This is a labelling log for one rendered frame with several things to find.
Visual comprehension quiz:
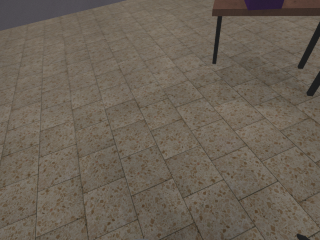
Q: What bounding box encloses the table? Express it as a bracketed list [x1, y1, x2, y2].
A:
[212, 0, 320, 96]

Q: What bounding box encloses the carton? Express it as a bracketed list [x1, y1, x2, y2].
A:
[244, 0, 284, 11]

